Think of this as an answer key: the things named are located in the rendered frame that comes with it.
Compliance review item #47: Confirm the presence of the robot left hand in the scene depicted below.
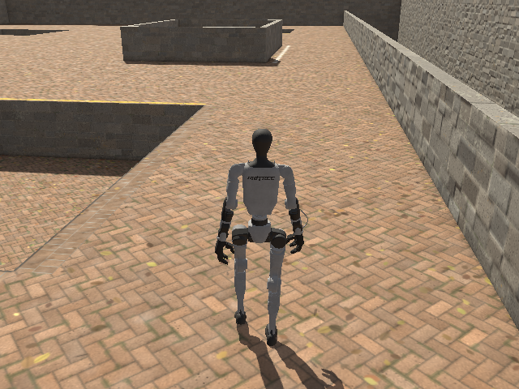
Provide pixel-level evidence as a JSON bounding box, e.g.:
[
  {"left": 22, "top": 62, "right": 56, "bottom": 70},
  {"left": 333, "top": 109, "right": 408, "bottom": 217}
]
[{"left": 215, "top": 239, "right": 234, "bottom": 265}]

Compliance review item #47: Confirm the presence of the robot head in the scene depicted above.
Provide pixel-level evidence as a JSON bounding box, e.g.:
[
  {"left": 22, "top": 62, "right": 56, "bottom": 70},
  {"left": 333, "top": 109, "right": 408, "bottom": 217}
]
[{"left": 247, "top": 129, "right": 275, "bottom": 168}]

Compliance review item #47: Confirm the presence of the right robot upper arm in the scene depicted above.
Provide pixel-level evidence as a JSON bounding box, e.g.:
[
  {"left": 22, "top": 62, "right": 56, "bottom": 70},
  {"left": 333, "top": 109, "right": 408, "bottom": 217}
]
[{"left": 278, "top": 164, "right": 297, "bottom": 209}]

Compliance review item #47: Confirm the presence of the robot right hand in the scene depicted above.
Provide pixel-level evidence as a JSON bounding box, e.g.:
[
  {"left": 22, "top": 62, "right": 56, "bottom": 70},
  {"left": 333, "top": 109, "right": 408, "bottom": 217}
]
[{"left": 286, "top": 233, "right": 304, "bottom": 254}]

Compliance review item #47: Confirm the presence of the right robot thigh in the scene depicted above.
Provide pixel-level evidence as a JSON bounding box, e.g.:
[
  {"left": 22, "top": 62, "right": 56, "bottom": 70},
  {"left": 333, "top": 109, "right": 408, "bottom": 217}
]
[{"left": 267, "top": 228, "right": 287, "bottom": 293}]

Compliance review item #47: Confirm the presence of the left robot forearm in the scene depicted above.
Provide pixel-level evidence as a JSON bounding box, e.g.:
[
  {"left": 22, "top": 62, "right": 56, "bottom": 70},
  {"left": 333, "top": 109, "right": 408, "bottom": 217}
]
[{"left": 217, "top": 197, "right": 234, "bottom": 242}]

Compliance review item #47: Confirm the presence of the left robot upper arm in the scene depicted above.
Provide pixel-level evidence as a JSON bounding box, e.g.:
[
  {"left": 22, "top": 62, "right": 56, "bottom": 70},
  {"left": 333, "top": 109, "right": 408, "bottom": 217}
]
[{"left": 225, "top": 163, "right": 245, "bottom": 210}]

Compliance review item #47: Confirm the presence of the right robot forearm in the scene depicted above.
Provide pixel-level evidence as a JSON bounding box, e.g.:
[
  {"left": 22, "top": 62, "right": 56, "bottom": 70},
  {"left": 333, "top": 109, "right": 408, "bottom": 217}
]
[{"left": 289, "top": 198, "right": 303, "bottom": 235}]

